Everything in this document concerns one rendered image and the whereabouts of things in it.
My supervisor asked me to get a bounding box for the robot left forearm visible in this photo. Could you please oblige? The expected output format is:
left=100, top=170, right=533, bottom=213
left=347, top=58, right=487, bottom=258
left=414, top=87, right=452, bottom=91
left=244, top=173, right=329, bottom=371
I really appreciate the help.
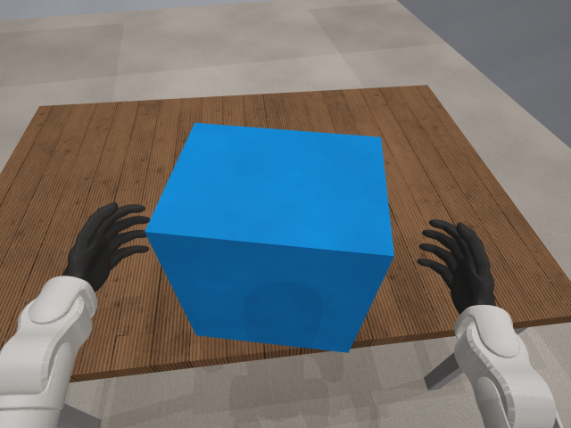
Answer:
left=0, top=276, right=98, bottom=428

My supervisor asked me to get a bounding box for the robot right hand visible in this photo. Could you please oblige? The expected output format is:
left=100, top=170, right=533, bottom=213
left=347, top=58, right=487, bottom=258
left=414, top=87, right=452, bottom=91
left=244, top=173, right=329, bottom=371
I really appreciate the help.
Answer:
left=417, top=219, right=496, bottom=314

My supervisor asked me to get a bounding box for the robot right forearm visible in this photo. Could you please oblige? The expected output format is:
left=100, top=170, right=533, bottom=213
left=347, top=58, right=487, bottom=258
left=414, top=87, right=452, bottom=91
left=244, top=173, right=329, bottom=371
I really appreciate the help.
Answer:
left=454, top=305, right=563, bottom=428

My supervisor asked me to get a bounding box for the robot left hand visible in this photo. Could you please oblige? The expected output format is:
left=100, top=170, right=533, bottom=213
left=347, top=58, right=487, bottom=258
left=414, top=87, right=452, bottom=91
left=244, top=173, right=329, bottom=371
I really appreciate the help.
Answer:
left=62, top=202, right=150, bottom=292

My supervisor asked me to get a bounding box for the table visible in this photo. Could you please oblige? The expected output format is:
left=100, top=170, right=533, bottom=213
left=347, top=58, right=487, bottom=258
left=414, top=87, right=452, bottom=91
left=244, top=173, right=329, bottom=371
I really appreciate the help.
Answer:
left=0, top=85, right=571, bottom=428

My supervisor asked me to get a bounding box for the carton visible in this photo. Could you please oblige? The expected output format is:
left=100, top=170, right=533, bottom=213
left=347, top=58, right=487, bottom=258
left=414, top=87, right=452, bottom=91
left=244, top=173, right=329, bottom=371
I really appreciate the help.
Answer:
left=145, top=123, right=394, bottom=353

